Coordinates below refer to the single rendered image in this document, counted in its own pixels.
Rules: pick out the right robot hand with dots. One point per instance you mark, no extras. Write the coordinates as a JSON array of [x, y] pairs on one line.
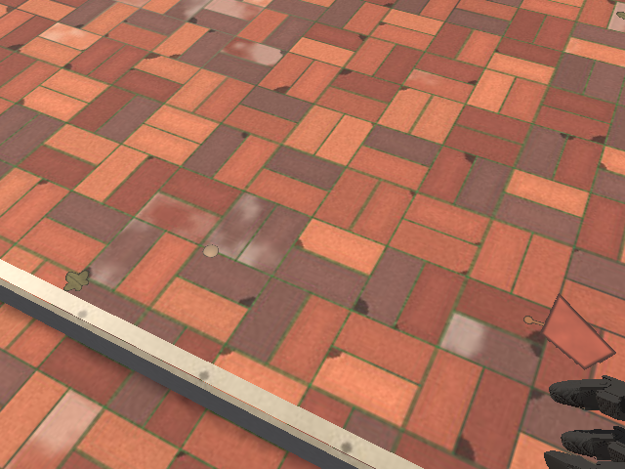
[[606, 395]]

